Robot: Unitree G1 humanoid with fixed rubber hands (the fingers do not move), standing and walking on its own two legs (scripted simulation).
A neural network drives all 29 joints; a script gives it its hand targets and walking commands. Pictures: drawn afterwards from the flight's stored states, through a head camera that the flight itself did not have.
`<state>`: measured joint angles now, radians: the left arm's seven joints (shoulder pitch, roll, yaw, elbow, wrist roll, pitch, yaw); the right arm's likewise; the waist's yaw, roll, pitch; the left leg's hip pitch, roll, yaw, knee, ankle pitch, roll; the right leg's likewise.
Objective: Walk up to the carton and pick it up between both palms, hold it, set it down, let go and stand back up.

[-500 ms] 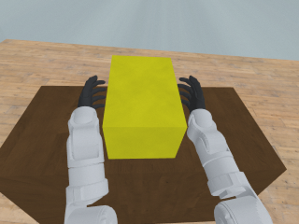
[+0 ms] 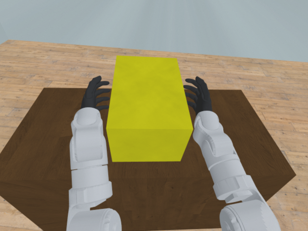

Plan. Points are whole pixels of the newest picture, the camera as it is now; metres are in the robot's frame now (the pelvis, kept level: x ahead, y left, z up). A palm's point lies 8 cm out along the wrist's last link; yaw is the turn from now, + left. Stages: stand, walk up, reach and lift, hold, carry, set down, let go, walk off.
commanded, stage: hold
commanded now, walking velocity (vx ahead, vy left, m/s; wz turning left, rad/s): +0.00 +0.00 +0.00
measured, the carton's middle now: (147, 105) +0.42 +0.01 +0.13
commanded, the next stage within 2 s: none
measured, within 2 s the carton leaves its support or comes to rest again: neither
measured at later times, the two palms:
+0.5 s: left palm (90, 110) +0.35 +0.15 +0.18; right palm (202, 110) +0.35 -0.12 +0.17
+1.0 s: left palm (91, 110) +0.35 +0.14 +0.18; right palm (202, 109) +0.36 -0.13 +0.17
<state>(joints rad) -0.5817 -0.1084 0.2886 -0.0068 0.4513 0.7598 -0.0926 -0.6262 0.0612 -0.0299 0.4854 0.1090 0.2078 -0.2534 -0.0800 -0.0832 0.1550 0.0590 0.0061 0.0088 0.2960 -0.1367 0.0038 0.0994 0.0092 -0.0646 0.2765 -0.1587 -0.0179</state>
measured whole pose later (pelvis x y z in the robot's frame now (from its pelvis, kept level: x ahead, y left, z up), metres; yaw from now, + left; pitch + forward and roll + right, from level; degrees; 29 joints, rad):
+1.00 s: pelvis +0.00 +0.00 +0.00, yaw +0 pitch -13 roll +0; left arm -0.55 -0.10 0.27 -0.04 0.45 0.76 -0.09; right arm -0.61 0.05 0.00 0.46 0.13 0.21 -0.26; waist -0.09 -0.08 0.16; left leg 0.06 0.01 0.01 0.30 -0.14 0.00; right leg 0.11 0.01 -0.07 0.28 -0.16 -0.02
